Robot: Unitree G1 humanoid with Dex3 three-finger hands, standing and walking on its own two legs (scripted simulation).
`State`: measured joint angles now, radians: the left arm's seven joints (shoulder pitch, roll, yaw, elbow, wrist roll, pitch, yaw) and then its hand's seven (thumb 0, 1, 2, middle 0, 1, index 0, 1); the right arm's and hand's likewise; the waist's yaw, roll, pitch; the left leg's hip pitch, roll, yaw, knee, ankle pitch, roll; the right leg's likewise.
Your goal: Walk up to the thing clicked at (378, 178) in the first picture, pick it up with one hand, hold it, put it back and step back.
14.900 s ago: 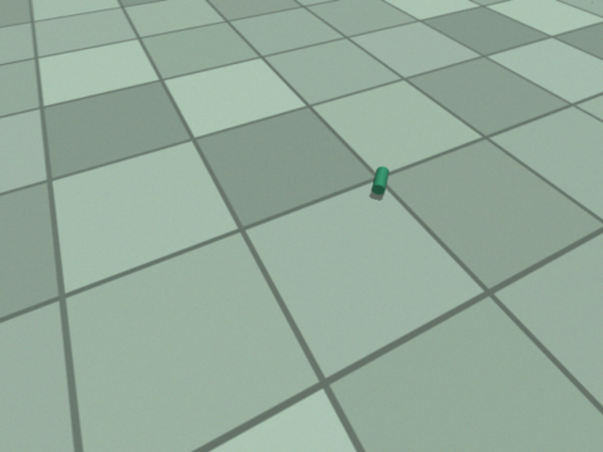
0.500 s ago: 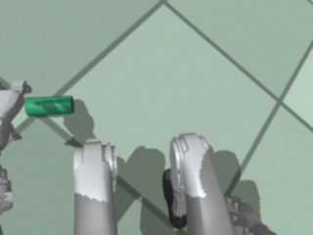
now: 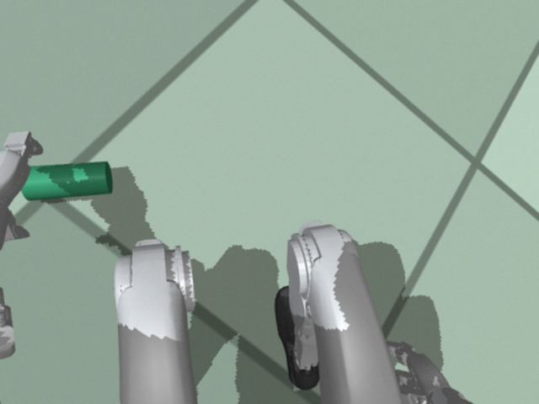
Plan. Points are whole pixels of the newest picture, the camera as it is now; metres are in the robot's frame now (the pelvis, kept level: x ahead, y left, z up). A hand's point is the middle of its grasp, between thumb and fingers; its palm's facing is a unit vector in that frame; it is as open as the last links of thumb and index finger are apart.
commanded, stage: approach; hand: left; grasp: from above
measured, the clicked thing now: (69, 180) +0.46 +0.31 -0.29
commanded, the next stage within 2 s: rest palm in 0.84 s
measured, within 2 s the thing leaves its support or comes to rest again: neither
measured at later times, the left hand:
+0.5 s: hand (62, 146) +0.48 +0.28 -0.16, palm faces -0.42 -0.05 -0.91, open 13.9 cm
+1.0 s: hand (37, 171) +0.44 +0.32 -0.17, palm faces -0.36 -0.06 -0.93, open 13.5 cm
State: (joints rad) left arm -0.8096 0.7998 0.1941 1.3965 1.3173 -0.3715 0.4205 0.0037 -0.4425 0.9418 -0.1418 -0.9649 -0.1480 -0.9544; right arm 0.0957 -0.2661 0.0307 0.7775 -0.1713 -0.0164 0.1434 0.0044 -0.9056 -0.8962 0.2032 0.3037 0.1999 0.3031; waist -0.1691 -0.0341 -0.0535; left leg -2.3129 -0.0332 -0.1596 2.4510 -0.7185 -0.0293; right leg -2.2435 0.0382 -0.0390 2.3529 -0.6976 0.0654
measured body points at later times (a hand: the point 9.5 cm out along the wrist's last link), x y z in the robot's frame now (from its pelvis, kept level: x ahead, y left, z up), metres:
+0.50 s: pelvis +0.00 +0.00 +0.01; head +0.24 +0.07 +0.38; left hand +0.50 +0.28 -0.11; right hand +0.04 -0.27 -0.09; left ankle +0.07 +0.13 -0.29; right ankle +0.10 -0.14 -0.29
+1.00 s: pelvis -0.01 +0.00 -0.01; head +0.22 +0.10 +0.37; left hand +0.45 +0.32 -0.12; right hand +0.09 -0.28 -0.10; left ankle +0.07 +0.13 -0.29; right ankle +0.10 -0.13 -0.29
